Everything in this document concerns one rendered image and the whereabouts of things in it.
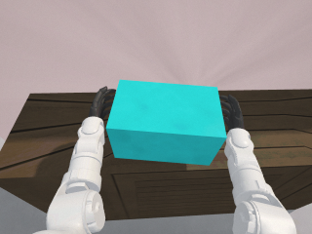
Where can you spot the robot right forearm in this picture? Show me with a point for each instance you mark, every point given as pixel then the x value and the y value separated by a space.
pixel 245 173

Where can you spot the robot left forearm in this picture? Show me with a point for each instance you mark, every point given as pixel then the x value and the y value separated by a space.
pixel 86 160

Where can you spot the left robot upper arm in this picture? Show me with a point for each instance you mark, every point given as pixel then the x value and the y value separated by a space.
pixel 75 213

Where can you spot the right robot upper arm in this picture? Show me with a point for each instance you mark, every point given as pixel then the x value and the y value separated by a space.
pixel 252 217

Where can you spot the carton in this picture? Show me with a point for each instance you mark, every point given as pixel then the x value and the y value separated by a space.
pixel 166 122

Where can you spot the robot left hand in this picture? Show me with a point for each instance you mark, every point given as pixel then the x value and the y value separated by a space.
pixel 98 105

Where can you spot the pedestal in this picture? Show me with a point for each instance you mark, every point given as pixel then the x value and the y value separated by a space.
pixel 39 147

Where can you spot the robot right hand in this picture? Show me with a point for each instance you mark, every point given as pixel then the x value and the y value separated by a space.
pixel 234 119

